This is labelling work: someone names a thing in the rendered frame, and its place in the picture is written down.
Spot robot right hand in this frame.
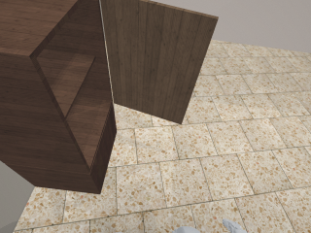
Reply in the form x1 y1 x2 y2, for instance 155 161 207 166
223 218 247 233

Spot cupboard door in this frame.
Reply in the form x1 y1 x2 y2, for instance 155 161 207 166
100 0 219 124

